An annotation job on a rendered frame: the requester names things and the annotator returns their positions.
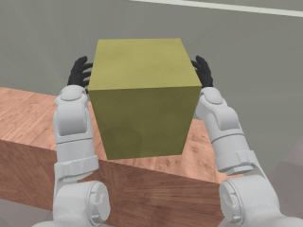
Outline carton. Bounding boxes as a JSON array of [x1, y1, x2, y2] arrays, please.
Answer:
[[87, 38, 203, 161]]

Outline robot right hand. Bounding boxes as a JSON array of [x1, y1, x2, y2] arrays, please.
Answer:
[[190, 55, 213, 89]]

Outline right robot upper arm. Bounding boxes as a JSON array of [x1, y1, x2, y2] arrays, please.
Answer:
[[219, 174, 303, 227]]

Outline right robot forearm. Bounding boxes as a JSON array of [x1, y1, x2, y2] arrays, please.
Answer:
[[195, 87, 280, 210]]

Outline left robot upper arm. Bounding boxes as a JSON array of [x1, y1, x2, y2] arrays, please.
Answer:
[[31, 181, 111, 227]]

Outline robot left hand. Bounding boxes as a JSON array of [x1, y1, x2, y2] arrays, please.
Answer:
[[67, 56, 93, 94]]

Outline pedestal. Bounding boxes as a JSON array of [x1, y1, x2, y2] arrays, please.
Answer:
[[0, 87, 244, 227]]

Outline left robot forearm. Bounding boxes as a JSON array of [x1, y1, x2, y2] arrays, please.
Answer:
[[52, 84, 99, 218]]

